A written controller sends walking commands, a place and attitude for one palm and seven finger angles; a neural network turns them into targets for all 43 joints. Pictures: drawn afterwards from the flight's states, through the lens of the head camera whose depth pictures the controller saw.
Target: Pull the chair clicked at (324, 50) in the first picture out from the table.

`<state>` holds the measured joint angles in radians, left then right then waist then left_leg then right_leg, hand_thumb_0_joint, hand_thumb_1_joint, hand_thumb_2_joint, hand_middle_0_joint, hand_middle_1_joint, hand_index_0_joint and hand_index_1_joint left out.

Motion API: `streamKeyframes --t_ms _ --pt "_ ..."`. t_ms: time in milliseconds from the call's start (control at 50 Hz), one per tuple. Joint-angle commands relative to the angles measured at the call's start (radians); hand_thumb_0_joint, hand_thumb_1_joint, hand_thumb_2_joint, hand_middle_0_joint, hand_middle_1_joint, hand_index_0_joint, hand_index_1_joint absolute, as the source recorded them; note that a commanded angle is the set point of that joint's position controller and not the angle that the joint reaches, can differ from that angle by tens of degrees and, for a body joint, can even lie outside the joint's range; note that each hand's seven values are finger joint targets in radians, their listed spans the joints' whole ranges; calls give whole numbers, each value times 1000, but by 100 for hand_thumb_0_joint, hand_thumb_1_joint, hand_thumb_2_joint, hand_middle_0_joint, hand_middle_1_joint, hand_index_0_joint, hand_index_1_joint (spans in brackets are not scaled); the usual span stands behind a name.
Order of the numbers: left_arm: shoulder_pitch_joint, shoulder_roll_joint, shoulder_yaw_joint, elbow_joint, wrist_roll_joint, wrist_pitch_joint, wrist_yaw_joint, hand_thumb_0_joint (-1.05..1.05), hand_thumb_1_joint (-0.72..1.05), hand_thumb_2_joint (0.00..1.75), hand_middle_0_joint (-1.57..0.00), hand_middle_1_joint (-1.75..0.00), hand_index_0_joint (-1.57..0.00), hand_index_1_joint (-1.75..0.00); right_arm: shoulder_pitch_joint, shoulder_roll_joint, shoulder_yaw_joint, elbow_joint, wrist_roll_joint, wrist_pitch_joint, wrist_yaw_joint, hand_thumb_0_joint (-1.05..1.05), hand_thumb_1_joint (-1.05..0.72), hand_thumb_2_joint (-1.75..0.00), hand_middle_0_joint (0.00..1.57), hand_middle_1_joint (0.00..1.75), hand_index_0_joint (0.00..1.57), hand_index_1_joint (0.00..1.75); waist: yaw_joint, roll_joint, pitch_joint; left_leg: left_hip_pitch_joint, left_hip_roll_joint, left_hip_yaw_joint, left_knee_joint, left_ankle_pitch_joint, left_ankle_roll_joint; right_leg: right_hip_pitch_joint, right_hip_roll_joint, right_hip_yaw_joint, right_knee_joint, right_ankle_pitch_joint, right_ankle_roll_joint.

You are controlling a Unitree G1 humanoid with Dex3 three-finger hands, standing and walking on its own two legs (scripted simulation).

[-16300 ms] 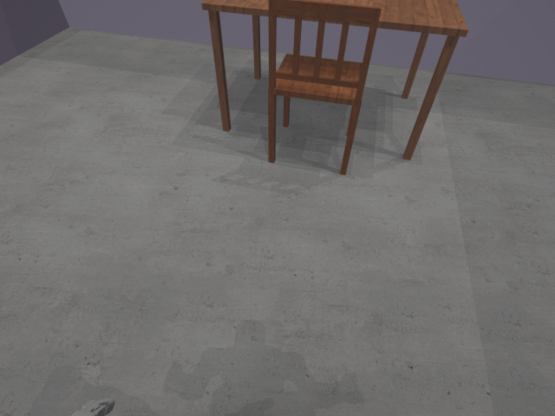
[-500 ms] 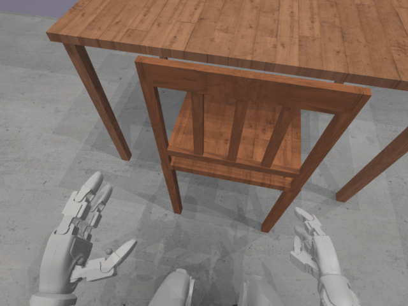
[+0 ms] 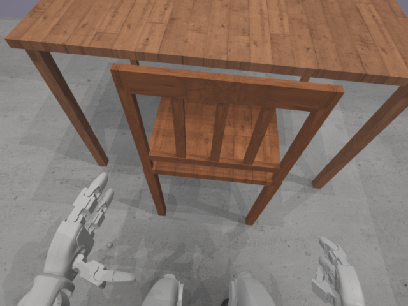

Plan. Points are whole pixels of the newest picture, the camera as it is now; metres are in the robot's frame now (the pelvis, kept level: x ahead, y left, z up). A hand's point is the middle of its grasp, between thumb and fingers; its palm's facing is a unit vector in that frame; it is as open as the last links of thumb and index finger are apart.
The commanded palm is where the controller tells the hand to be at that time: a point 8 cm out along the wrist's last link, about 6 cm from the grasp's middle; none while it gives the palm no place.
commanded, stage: raise the hand toward the chair's back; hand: left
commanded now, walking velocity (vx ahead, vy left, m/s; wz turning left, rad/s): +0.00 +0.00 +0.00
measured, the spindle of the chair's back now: (218, 134) +0.50 -0.01 -0.02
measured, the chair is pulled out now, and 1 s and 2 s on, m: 0.00 0.00 0.00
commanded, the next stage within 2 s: aim the fingers beside a spindle in 0.94 s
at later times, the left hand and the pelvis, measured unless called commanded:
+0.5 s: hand (72, 213) +0.26 +0.23 +0.07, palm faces -0.01 -1.00 -0.08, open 16.9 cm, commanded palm +0.23 +0.28 +0.06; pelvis +0.02 +0.01 +0.02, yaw +1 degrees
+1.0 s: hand (91, 224) +0.25 +0.20 +0.06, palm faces -0.08 -1.00 -0.05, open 17.0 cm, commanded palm +0.23 +0.26 +0.06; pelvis +0.01 +0.00 +0.02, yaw +0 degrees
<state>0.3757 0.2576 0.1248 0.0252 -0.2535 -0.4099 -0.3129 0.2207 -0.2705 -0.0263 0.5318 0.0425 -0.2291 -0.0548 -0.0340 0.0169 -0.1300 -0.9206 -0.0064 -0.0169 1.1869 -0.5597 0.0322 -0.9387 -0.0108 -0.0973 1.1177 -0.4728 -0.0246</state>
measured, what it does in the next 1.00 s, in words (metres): stands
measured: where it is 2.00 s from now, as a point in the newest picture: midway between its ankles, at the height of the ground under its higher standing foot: outside the picture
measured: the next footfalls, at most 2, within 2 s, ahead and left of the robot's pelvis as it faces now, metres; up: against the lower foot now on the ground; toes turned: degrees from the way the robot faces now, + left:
none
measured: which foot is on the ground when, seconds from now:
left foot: down 0.00-1.00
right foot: down 0.00-1.00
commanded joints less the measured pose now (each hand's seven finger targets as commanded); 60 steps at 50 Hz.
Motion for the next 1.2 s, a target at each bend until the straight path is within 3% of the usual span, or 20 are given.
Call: streamKeyframes --t_ms 0,60,120,140,180,220,280,300,380,440,480,520,600,680,760,900,1020,1080,1160,1180 --pt "26 135 176 -329 -60 -77 66 0 -48 31 -6 -8 -6 -8 -22 -88 -35 -163 -4 -55 -5 0 -90 -90 20 30 20 30 52 95 -329 232 0 -37 -248 414 -25 315 13 29 -167 248 -7" --pt "-1 78 130 -227 -41 -69 91 0 -50 30 -6 -8 -6 -8 -27 -89 -32 -146 -11 -40 5 0 -90 -90 20 30 20 30 17 48 -211 195 7 -41 -243 383 -30 245 16 13 -168 230 -3" --pt "-57 63 67 -97 -4 -44 45 0 -50 30 -6 -8 -6 -8 -28 -116 -26 -153 -9 -27 8 0 -90 -90 20 30 20 30 -21 -7 -117 131 7 -41 -240 263 -22 178 16 15 -185 139 0" --pt "-82 72 60 -84 0 -36 22 0 -50 30 -6 -8 -6 -8 -28 -125 -25 -160 -5 -26 6 0 -90 -90 20 30 20 30 -20 -4 -113 124 6 -42 -247 231 -22 175 15 18 -191 109 -1" --pt "-127 101 67 -84 -5 -19 -21 0 -50 30 -6 -8 -6 -8 -25 -133 -21 -173 -1 -29 0 0 -90 -90 20 30 20 30 -20 9 -135 144 3 -45 -257 221 -18 193 15 27 -204 102 -5" --pt "-141 157 128 -156 -22 -17 -44 0 -50 30 -6 -8 -6 -8 -9 -133 -23 -179 0 -35 -5 0 -90 -90 20 30 20 30 5 36 -250 212 4 -49 -263 310 -22 259 17 29 -199 175 -7" --pt "-144 214 212 -247 -54 -35 -30 0 -50 30 -6 -8 -6 -8 0 -118 -20 -168 -7 -43 -6 0 -90 -90 20 30 20 30 33 85 -336 287 7 -53 -256 470 -39 313 20 25 -184 287 -9" --pt "-144 202 214 -280 -63 -50 -20 0 -50 30 -6 -8 -6 -8 4 -108 -18 -162 -10 -45 -3 0 -90 -90 20 30 20 30 36 108 -346 317 10 -58 -261 522 -48 314 21 21 -182 308 -9" --pt "-145 156 200 -163 -57 -64 8 0 -50 30 -6 -8 -6 -8 -1 -107 -18 -125 -14 -41 5 0 -90 -90 20 30 20 30 13 71 -240 275 17 -67 -256 517 -54 251 24 3 -177 283 -7" --pt "-163 123 150 -60 -41 -33 -30 0 -50 30 -6 -8 -6 -8 0 -128 -21 -125 -8 -33 8 0 -90 -90 20 30 20 30 -3 60 -190 236 16 -62 -269 430 -56 215 20 0 -183 223 -5" --pt "-144 115 130 -19 -43 2 -67 0 -50 30 -6 -8 -6 -8 -6 -135 -22 -141 -1 -32 9 0 -90 -90 20 30 20 30 0 45 -192 225 10 -59 -282 399 -45 240 21 5 -201 215 -7" --pt "-150 152 152 -62 -52 17 -87 0 -50 30 -6 -8 -6 -8 -1 -143 -27 -155 2 -35 9 0 -90 -90 20 30 20 30 11 36 -252 246 9 -58 -289 414 -43 281 20 11 -210 231 -4" --pt "-157 214 224 -191 -72 -23 -56 0 -50 30 -6 -8 -6 -8 10 -126 -27 -154 -9 -48 12 0 -90 -90 20 30 20 30 32 58 -323 295 9 -62 -288 511 -51 327 24 15 -203 292 -6" --pt "-149 187 237 -141 -72 -80 -1 0 -50 30 -6 -8 -6 -8 5 -115 -25 -126 -16 -48 18 0 -90 -90 20 30 20 30 26 54 -236 244 8 -55 -282 441 -50 283 26 10 -197 246 -8" --pt "-160 130 163 -41 -52 -66 -23 0 -50 30 -6 -8 -6 -8 -4 -129 -23 -130 -8 -41 20 0 -90 -90 20 30 20 30 2 46 -172 184 5 -45 -286 296 -37 234 18 15 -207 146 -6" --pt "-174 203 201 -154 -67 -50 -59 0 -50 30 -6 -8 -6 -8 0 -128 -22 -151 -4 -53 9 0 -90 -90 20 30 20 30 14 54 -284 228 1 -41 -279 362 -21 333 17 42 -225 229 -3" --pt "-172 162 206 -81 -73 -80 -22 0 -50 30 -6 -8 -6 -8 -8 -115 -17 -126 -8 -52 7 0 -90 -90 20 30 20 30 8 39 -206 175 -2 -33 -268 313 -21 296 15 40 -219 192 -1" --pt "-254 153 172 14 -53 -63 -42 0 -50 30 -6 -8 -6 -8 -6 -128 -14 -116 -4 -47 3 0 -90 -90 20 30 20 30 -20 4 -146 124 -1 -30 -252 230 -14 240 12 52 -230 115 2" --pt "-316 179 168 -2 -57 -56 -83 0 -50 30 -6 -8 -6 -8 2 -137 -16 -126 -1 -54 -5 0 -90 -90 20 30 20 30 -12 15 -248 143 -4 -24 -236 261 -7 295 5 76 -225 157 3" --pt "-322 193 178 -22 -59 -60 -84 0 -50 30 -6 -8 -6 -8 1 -135 -15 -128 -3 -57 -4 0 -90 -90 20 30 20 30 -1 48 -271 154 -4 -26 -234 292 -8 309 6 75 -213 190 -1"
